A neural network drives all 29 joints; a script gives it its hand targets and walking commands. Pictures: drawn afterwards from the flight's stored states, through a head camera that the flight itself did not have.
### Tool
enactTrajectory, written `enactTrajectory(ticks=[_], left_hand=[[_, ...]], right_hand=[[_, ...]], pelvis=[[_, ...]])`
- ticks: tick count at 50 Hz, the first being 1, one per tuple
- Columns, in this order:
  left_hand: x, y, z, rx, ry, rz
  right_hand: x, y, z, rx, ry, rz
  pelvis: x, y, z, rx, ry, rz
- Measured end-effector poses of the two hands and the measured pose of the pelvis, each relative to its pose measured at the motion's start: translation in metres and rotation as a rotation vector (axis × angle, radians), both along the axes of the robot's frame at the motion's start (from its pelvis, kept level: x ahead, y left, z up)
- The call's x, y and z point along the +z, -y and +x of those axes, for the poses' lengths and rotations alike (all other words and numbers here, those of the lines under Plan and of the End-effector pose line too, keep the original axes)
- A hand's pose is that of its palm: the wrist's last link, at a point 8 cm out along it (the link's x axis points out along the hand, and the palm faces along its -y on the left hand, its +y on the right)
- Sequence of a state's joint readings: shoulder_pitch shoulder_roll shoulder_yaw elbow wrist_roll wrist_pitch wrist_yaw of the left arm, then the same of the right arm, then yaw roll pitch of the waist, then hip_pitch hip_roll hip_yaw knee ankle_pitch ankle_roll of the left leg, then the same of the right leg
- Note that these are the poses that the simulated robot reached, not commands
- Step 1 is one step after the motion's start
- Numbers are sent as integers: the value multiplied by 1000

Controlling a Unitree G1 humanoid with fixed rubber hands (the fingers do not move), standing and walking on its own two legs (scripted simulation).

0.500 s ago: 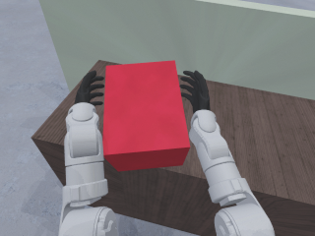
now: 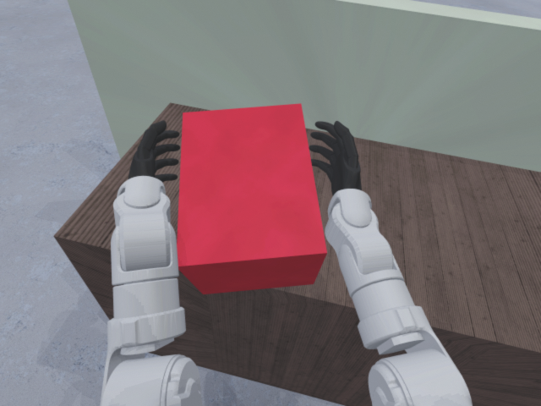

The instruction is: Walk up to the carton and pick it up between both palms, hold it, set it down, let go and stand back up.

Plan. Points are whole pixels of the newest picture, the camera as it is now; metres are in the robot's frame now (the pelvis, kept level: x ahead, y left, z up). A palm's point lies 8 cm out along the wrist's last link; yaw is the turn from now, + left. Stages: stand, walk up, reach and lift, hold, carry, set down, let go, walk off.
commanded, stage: hold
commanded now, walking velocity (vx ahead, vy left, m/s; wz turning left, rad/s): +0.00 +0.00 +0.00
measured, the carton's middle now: (250, 201) +0.38 -0.01 +0.10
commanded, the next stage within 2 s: set down in 0.46 s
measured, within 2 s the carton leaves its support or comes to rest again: neither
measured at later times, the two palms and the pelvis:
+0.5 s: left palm (147, 180) +0.36 +0.13 +0.17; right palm (344, 181) +0.35 -0.13 +0.16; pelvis +0.00 +0.00 +0.00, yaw +0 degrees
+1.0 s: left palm (159, 199) +0.37 +0.13 +0.12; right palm (345, 191) +0.35 -0.14 +0.14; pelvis +0.01 +0.00 +0.00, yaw +0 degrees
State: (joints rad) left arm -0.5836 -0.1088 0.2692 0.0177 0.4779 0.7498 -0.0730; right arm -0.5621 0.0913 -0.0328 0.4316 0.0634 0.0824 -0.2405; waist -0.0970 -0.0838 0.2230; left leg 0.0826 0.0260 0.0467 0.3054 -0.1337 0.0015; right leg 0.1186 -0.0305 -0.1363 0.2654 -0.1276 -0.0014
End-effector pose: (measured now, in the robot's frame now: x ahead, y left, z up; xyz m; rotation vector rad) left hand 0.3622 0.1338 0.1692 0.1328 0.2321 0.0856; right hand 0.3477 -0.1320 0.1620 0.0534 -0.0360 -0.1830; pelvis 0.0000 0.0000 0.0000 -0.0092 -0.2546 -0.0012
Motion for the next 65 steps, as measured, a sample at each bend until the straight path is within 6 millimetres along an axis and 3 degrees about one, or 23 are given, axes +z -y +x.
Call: enactTrajectory(ticks=[35,45,56,65], left_hand=[[-4,1,-6,-10,25,6],[-26,4,2,-49,44,8],[-64,16,19,-77,-5,-12],[-62,25,37,-92,20,3]], right_hand=[[3,0,-5,1,64,-6],[-6,3,-3,-14,133,-47],[-40,14,6,-48,85,-45],[-43,22,17,-71,91,-17]], pelvis=[[1,-1,8,8,1,-2],[1,-2,8,1,-3,0],[2,-5,20,-11,-56,-2],[2,-6,33,-23,-90,-5]])
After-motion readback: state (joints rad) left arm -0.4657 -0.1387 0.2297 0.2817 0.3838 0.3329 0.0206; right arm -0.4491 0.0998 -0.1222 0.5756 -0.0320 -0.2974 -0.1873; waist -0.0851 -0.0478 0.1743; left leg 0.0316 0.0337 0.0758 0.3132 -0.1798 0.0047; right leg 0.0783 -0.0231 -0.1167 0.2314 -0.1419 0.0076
